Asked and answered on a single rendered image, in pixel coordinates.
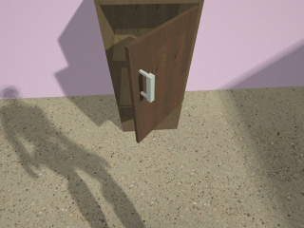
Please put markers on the cupboard door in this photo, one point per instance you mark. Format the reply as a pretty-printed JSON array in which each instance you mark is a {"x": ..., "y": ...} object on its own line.
[{"x": 163, "y": 51}]

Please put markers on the handle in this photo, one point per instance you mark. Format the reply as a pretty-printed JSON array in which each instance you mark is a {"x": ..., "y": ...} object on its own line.
[{"x": 150, "y": 86}]

